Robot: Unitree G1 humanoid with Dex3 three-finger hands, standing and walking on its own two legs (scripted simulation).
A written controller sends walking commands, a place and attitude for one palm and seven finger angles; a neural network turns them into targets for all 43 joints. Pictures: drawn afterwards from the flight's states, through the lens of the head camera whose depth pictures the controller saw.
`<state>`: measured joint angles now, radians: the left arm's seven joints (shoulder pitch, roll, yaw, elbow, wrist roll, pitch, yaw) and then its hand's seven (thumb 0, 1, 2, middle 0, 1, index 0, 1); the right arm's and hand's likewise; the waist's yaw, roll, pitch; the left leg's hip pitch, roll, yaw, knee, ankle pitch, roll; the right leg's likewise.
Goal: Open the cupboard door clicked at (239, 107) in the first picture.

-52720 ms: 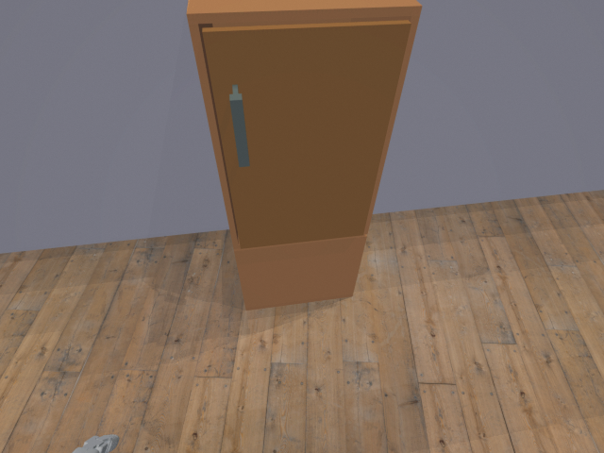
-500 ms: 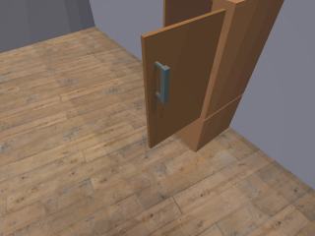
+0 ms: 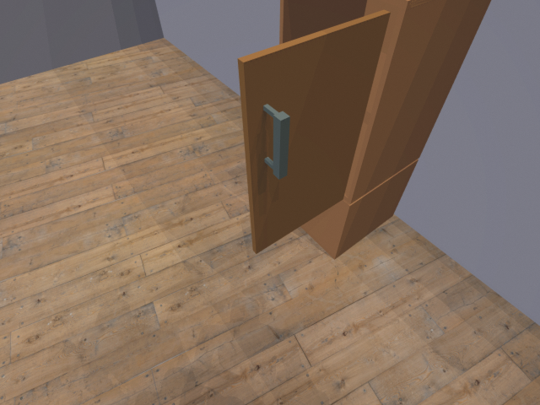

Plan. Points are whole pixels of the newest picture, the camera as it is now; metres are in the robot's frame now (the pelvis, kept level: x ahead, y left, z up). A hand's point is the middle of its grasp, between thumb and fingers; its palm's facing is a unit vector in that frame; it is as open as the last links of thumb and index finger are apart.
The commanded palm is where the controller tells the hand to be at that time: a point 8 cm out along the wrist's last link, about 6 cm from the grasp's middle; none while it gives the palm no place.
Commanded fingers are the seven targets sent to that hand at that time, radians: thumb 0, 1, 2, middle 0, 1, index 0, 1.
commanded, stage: look to check the result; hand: left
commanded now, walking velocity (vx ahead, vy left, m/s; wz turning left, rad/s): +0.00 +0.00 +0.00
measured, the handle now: (274, 142) +0.59 +0.02 +0.05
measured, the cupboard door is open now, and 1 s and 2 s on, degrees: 89 89 89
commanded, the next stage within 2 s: stand and wait in 0.10 s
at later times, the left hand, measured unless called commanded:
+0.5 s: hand out of the picture +0.03 +0.18 -0.17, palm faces +0.03 -0.97 -0.22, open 7.4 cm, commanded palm none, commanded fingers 0.00 0.90 0.90 -0.20 -0.30 -0.20 -0.30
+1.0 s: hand out of the picture +0.04 +0.18 -0.17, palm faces +0.02 -0.97 -0.23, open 7.4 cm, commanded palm none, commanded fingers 0.00 0.90 0.90 -0.20 -0.30 -0.20 -0.30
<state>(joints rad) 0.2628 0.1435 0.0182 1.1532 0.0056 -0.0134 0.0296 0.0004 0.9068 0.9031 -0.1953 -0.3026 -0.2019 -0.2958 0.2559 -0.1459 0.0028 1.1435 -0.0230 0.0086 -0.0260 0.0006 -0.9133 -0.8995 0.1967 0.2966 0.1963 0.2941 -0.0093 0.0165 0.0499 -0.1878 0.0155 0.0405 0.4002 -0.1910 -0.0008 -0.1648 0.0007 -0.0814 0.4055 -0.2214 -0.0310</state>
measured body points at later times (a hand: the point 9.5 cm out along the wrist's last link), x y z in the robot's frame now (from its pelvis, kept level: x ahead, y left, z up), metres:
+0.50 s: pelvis +0.01 -0.01 +0.00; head +0.03 -0.01 +0.45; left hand +0.03 +0.23 -0.15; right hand +0.02 -0.23 -0.16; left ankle +0.02 +0.12 -0.74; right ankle +0.00 -0.10 -0.74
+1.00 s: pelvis +0.02 -0.01 +0.00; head +0.04 -0.02 +0.45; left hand +0.04 +0.23 -0.15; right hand +0.04 -0.24 -0.16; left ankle +0.02 +0.12 -0.74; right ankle +0.00 -0.10 -0.74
